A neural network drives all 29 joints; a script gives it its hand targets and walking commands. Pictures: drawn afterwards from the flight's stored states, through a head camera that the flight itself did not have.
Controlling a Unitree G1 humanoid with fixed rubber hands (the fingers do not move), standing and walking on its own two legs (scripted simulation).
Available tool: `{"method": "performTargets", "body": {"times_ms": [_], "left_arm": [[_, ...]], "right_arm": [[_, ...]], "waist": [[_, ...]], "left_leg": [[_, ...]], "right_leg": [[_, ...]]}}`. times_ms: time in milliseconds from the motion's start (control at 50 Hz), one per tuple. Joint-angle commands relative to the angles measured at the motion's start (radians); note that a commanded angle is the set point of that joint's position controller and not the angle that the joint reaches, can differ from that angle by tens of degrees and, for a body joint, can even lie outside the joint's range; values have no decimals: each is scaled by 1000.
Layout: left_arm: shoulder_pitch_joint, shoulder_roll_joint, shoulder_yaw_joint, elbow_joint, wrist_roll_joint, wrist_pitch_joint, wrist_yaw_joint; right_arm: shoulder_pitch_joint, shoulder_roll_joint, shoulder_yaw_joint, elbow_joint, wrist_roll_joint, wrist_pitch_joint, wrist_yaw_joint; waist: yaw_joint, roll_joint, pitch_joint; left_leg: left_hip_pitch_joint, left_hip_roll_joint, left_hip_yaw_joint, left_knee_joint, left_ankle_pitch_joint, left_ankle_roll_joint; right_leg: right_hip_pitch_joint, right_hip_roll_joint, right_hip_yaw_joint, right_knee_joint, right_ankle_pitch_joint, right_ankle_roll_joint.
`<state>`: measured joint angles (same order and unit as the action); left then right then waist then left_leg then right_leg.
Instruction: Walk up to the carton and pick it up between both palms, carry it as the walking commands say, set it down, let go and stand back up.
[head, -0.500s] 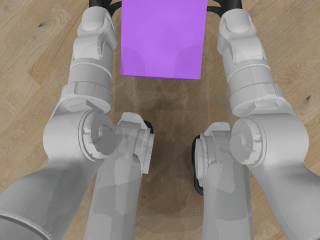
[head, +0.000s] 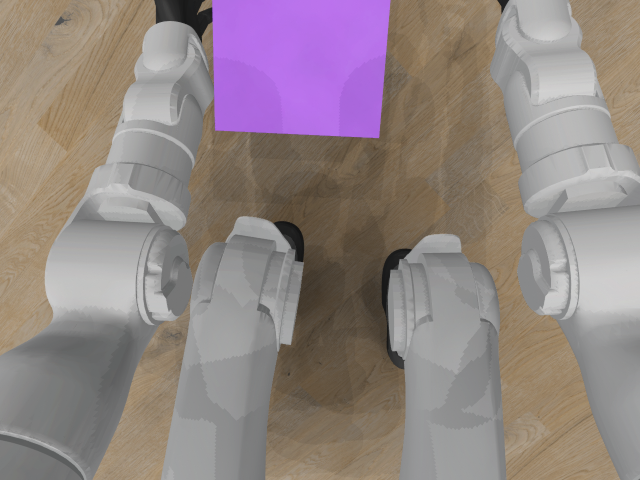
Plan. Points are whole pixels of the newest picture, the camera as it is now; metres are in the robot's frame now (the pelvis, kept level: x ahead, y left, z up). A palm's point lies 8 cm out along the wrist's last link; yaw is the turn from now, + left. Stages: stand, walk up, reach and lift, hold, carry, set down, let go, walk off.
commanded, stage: set down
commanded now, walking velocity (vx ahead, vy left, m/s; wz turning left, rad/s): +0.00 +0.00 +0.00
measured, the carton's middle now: (313, 0) +0.55 +0.06 -0.25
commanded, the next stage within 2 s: let go in 1.28 s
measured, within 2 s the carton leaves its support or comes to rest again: neither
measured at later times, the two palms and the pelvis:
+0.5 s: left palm out of the picture +0.52 +0.18 -0.03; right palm out of the picture +0.56 -0.13 -0.03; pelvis +0.01 +0.00 +0.09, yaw +0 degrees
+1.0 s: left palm out of the picture +0.51 +0.19 +0.12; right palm out of the picture +0.55 -0.14 +0.12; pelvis +0.04 +0.00 +0.22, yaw -1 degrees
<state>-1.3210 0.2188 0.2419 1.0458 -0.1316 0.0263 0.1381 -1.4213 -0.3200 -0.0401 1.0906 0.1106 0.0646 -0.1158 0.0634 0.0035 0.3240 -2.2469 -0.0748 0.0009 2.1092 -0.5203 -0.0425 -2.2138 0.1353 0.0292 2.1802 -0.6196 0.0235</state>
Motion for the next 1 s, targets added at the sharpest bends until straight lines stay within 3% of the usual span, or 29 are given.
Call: {"method": "performTargets", "body": {"times_ms": [0,140,260,360,660,980], "left_arm": [[-239,72,-8,-148,-9,-15,13],[-177,44,13,-230,25,24,43],[-130,1,34,-259,59,47,41],[-89,-21,62,-271,96,60,37],[59,-70,93,-434,154,87,17],[155,-107,120,-435,199,72,-15]], "right_arm": [[-273,-43,-5,-135,2,-14,-5],[-209,-29,-68,-203,-46,19,-17],[-165,-9,-124,-213,-105,35,-9],[-139,16,-153,-207,-137,43,4],[-12,45,-193,-330,-168,62,23],[92,70,-227,-319,-203,39,60]], "waist": [[39,-86,-1333],[28,-57,-1376],[16,-54,-1316],[23,-66,-1289],[28,-82,-1416],[24,-65,-1312]], "left_leg": [[728,5,56,-113,378,-17],[774,-9,72,-190,331,-16],[742,-15,72,-282,291,-19],[744,-20,75,-365,277,-21],[968,-40,75,-595,431,-26],[1217,-26,40,-937,501,-23]], "right_leg": [[569,-53,-15,-210,338,-3],[584,-37,-44,-281,282,-10],[584,-27,-55,-368,248,-12],[600,-19,-56,-445,235,-11],[873,2,-51,-683,400,6],[1086,-10,-24,-1032,468,7]]}}
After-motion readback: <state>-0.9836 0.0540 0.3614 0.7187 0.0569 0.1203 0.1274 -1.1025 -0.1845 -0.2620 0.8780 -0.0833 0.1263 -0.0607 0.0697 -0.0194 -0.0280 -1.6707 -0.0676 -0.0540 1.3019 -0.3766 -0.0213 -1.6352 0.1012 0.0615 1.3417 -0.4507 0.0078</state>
